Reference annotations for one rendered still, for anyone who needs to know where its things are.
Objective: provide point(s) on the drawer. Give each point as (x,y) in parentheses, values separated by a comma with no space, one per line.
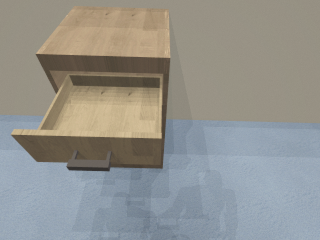
(96,113)

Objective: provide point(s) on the handle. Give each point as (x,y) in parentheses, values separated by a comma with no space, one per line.
(75,164)

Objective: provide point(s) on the cabinet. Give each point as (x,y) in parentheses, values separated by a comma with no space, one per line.
(124,41)

